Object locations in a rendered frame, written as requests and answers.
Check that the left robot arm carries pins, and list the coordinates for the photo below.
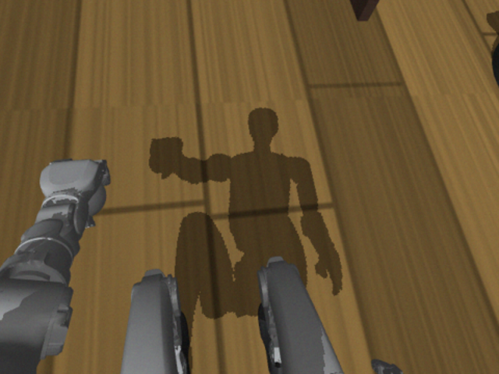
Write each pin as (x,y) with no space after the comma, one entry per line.
(34,285)

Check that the left robot hand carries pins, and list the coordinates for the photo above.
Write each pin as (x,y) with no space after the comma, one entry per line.
(82,177)

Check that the right robot foot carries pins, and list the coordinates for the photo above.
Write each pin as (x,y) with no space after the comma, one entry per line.
(274,367)

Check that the ball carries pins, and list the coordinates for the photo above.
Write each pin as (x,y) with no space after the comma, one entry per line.
(97,201)

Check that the right robot hand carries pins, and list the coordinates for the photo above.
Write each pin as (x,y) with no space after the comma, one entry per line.
(381,367)

